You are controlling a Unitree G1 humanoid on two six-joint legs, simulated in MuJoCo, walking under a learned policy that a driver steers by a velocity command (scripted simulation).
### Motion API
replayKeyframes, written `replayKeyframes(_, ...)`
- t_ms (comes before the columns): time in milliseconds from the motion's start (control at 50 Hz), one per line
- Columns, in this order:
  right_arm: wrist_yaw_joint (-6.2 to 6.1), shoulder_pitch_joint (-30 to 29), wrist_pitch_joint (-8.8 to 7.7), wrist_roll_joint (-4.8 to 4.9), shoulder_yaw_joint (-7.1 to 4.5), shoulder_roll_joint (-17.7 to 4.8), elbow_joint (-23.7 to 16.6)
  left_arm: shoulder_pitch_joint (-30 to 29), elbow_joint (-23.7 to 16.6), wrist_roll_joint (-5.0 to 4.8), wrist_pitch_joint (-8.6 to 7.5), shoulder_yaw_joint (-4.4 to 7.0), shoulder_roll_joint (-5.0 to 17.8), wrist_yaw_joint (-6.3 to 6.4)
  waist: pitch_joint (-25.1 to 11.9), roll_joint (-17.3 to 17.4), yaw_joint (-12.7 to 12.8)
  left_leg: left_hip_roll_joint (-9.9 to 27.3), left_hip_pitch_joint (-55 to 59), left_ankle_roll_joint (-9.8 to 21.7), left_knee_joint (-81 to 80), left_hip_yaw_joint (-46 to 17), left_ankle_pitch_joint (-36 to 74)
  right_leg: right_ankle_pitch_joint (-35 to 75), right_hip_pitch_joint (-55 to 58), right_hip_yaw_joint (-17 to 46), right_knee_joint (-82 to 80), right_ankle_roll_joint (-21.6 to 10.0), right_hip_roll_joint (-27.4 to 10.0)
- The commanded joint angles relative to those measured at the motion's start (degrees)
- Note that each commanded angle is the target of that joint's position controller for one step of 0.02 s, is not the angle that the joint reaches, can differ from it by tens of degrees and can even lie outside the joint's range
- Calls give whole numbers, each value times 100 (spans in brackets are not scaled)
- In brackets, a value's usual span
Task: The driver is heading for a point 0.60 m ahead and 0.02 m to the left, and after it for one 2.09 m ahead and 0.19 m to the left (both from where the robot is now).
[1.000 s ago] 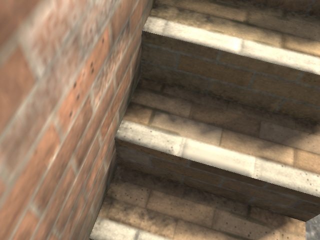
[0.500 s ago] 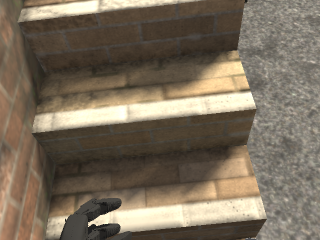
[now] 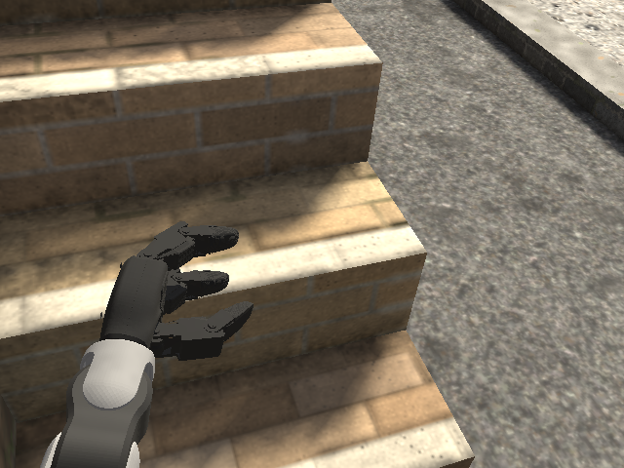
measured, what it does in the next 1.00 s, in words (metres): climbs: right foot 0.20 m higher, then left foot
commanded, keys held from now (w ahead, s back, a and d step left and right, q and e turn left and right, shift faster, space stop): w+q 0.34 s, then w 0.32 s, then w+e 0.34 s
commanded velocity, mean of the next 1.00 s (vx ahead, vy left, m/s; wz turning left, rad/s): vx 0.49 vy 0.00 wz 0.18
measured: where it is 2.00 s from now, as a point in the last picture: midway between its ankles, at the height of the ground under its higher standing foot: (249, 294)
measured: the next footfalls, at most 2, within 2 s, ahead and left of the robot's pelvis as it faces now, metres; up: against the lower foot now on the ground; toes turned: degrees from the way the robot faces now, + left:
right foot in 0.36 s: +0.25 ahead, -0.14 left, +0.20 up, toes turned +7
left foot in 0.76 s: +0.20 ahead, +0.15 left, +0.19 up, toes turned +19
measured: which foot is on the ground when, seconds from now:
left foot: down 0.00-0.36, up 0.38-0.74, down 0.76-1.00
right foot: up 0.00-0.34, down 0.36-0.74, up 0.76-1.00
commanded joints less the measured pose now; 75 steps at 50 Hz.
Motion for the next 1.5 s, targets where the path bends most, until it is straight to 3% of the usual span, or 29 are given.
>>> replayKeyframes(20,-390,-611,-318,186,-421,-1127,-533,-226,-648,64,-172,-344,-591,-375,698,284,1142,2274,1978,1039,-3000,-6484,3052,1346,-3431,428,1685,-143,-157)
replayKeyframes(60,-510,-1044,-244,63,-498,-1146,-555,-1401,-681,-212,-198,146,692,-432,1113,-1786,948,2818,1770,975,-3137,-6069,1692,2542,-3205,1085,449,-234,-324)
replayKeyframes(200,-515,824,2,153,-495,-264,-53,-1817,-752,-288,174,-358,-314,-225,1178,215,59,1562,2264,888,-3277,-2004,5222,-42,-2628,-423,-1409,-717,37)
replayKeyframes(240,-523,705,33,134,-450,-18,45,-1165,-340,-315,264,-355,-418,-210,743,560,231,1376,2303,754,-3337,-1326,6264,239,-1493,-886,-2193,-736,225)
replayKeyframes(280,-511,-524,-30,116,-487,-196,-292,209,147,-547,117,-220,-312,-147,-316,1426,1038,1142,1308,249,-2407,-404,12094,885,1488,-1099,-3573,-961,727)
replayKeyframes(300,-437,-824,-245,-57,-371,-289,-497,916,276,-652,147,-133,-295,-66,-1079,2660,1413,994,753,912,-2080,-33,13920,823,3370,-1034,-4026,-911,1019)
replayKeyframes(320,-339,-922,-454,69,-387,-257,-598,1108,351,-751,162,64,144,-7,-1423,2559,1553,1071,988,961,-1442,-364,14509,1320,3939,-977,-4862,-897,1062)
replayKeyframes(360,-141,-832,-608,127,-433,-440,-635,1862,621,-727,71,214,415,87,-1668,1907,1994,984,1115,831,283,-571,12033,1611,5130,-479,-7348,-960,967)
replayKeyframes(380,-18,-1296,-515,192,-417,-191,-1079,2304,1006,-440,-24,353,846,13,-1377,217,2072,180,-1431,373,2638,-245,7162,1466,5983,2128,-8403,-1856,-658)
replayKeyframes(400,3,-2135,-395,-105,-468,-399,-1302,2831,1209,-123,82,469,1180,27,-1446,-934,2352,-559,-2385,109,6649,163,2641,1040,4998,4894,-9703,-2831,-1902)
replayKeyframes(440,-65,-2713,-339,-415,-65,588,-2049,2644,1743,-212,-7,426,956,205,-145,-191,1741,-230,-4333,391,9337,-853,1976,-88,4235,4396,-10113,-2645,-1783)
replayKeyframes(500,-88,-1923,-72,-358,88,458,-1970,2078,2323,-148,-292,28,-70,477,1169,254,447,47,-4121,219,8709,-893,1704,690,2500,2220,-10497,-1711,-1205)
replayKeyframes(660,-323,-3000,-39,197,101,50,-2010,2543,2544,-353,-820,121,838,332,515,-441,987,227,-3234,199,5248,768,1424,4531,4003,-804,-10743,-1517,-741)
replayKeyframes(700,-256,-1349,-160,359,19,-386,-1350,1561,2252,-693,-726,206,905,395,-47,-119,157,463,384,-64,483,1284,3123,5207,2990,-1282,-9702,-1380,-26)
replayKeyframes(740,-354,-474,-218,234,-82,-518,-775,1777,2216,-661,-551,278,852,372,106,441,-214,402,1494,-195,-3000,1087,4836,3635,3128,-1077,-7150,-1082,588)
replayKeyframes(760,-311,-817,-245,-172,-4,-302,-548,1527,2136,-478,-421,250,616,264,504,-81,-76,1089,1549,42,-3317,715,6080,1338,2282,-474,-4212,-946,817)
replayKeyframes(780,-190,-857,-353,-457,-10,-636,-559,2329,1863,-650,-497,165,-236,290,-184,446,801,2200,2917,176,-429,-506,12528,894,457,1081,-933,-489,1656)
replayKeyframes(800,-60,-733,-360,-308,-134,-906,-710,3662,1913,-600,-465,174,-141,286,-1622,334,1272,2881,3128,402,-390,-1169,11912,1384,500,1762,-25,-437,1533)
replayKeyframes(860,-289,-1987,-563,-64,-178,-804,-997,2028,1154,-35,-68,177,484,80,-242,609,1459,2953,1829,797,-2042,-1738,3211,2342,-958,1278,6,-560,777)
replayKeyframes(1000,-243,-821,-439,-165,-196,-821,-338,1081,541,-295,467,110,21,35,898,532,1194,2678,1414,627,-2876,756,3224,1796,-2100,935,736,-878,498)
replayKeyframes(1060,-295,-669,-324,-273,-142,-635,-34,197,-454,-423,348,-101,-45,92,1216,1785,1211,1754,840,653,-4007,1715,2433,1219,-1190,-118,-1832,-866,3)
replayKeyframes(1080,-298,-1118,-280,-46,-140,-809,-175,254,-544,-586,348,-343,-194,-54,1165,1867,1220,1610,204,789,-4858,2276,2866,204,467,-687,-4255,-1044,-186)
replayKeyframes(1140,-169,-494,-259,18,-251,-1576,-54,2446,247,-447,522,-90,62,-66,-721,1528,1792,2323,1596,939,-2217,2375,11236,-311,3081,-1535,-4691,-1454,879)
replayKeyframes(1180,149,-1894,-322,184,-442,-2057,-941,3980,660,-243,373,306,886,13,-1692,658,2809,1787,-35,709,550,2077,8783,478,5279,226,-6883,-1623,1070)
replayKeyframes(1200,390,-2256,-347,55,-363,-1609,-1420,3877,580,-150,410,617,1748,95,-1715,-1010,2701,905,-2013,468,2597,1721,4351,-2192,5986,3316,-8909,-1954,-23)
replayKeyframes(1220,516,-2882,-325,-63,-361,-1057,-1671,3371,434,-326,412,818,2001,77,-1617,-1027,2658,103,-3014,335,6114,652,2347,-3884,5261,5666,-10274,-1952,-851)
replayKeyframes(1280,164,-2549,-265,-278,118,584,-2037,2849,1231,-255,40,373,847,101,-111,-1140,1377,44,-4391,274,9046,-261,3061,-1435,3852,3870,-9864,-889,-822)
replayKeyframes(1340,-47,-1699,-51,-248,116,448,-1627,2849,1703,-283,-388,172,178,-51,1006,-529,899,-130,-4596,270,8776,-431,2959,13,2946,2220,-9838,-736,-853)
replayKeyframes(1500,-216,-2484,245,81,-80,471,-1438,4063,2621,-321,-905,235,633,29,1495,-179,1407,-646,-6546,152,10124,75,1914,3809,4753,374,-10389,-824,-1344)
Velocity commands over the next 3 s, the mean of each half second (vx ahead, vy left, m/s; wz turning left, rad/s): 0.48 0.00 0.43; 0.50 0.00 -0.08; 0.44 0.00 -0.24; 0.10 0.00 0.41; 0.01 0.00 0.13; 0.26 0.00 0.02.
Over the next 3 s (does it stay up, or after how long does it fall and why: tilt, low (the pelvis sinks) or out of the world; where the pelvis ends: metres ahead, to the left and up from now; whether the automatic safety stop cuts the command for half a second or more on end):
stays up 0.71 0.00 0.61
